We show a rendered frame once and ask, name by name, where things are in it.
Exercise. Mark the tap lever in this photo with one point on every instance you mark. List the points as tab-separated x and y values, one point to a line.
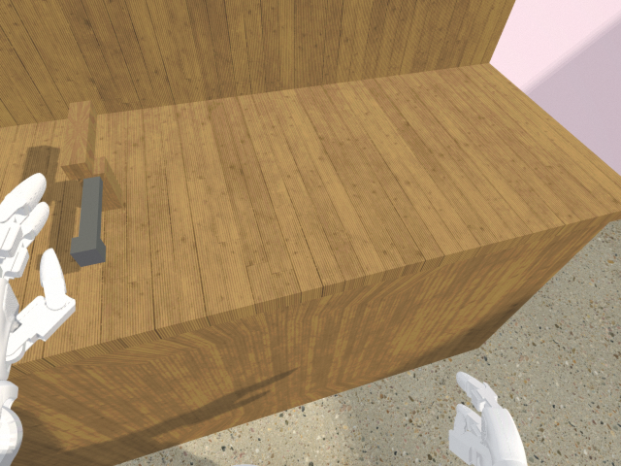
88	248

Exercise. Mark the counter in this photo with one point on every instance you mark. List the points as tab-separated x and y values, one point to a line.
300	197

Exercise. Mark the left robot forearm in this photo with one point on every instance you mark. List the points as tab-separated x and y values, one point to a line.
10	425

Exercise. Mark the right robot hand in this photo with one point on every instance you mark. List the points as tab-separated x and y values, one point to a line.
493	437

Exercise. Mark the left robot hand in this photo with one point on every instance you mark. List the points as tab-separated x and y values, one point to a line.
21	220

